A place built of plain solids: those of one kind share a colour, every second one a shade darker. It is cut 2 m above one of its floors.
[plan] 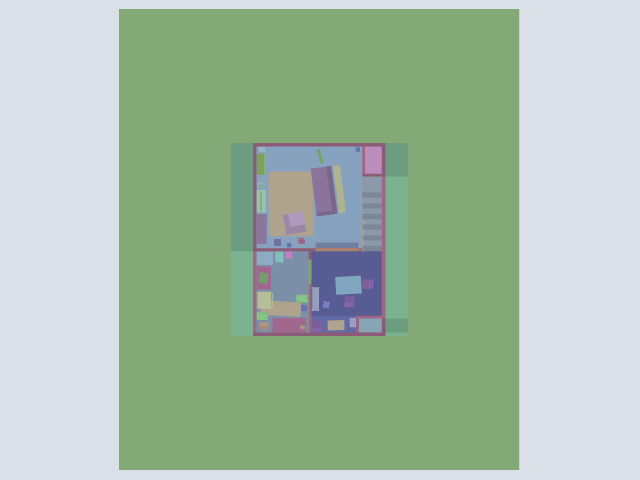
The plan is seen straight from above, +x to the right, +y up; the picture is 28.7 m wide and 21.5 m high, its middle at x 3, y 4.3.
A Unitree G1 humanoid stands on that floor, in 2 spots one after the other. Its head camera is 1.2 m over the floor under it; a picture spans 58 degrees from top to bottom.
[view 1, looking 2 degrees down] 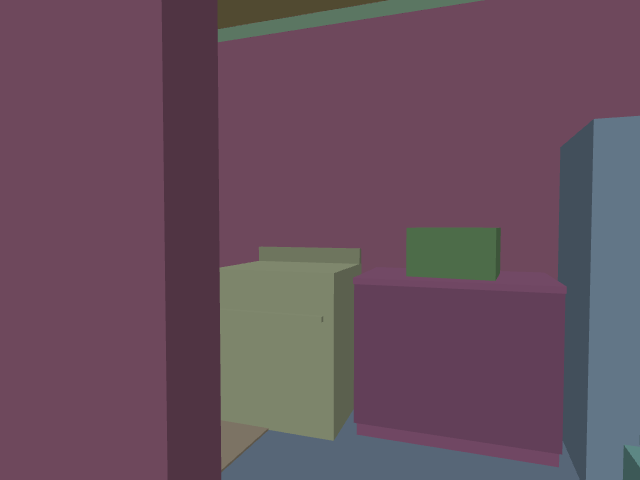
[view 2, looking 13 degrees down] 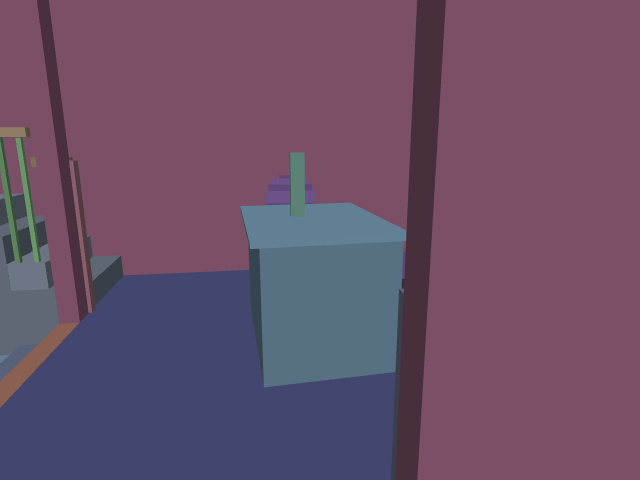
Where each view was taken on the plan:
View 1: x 3.08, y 2.67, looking -161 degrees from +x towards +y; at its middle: wall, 3.09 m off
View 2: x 1.77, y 2.62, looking -9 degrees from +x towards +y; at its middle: kitchen_table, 2.00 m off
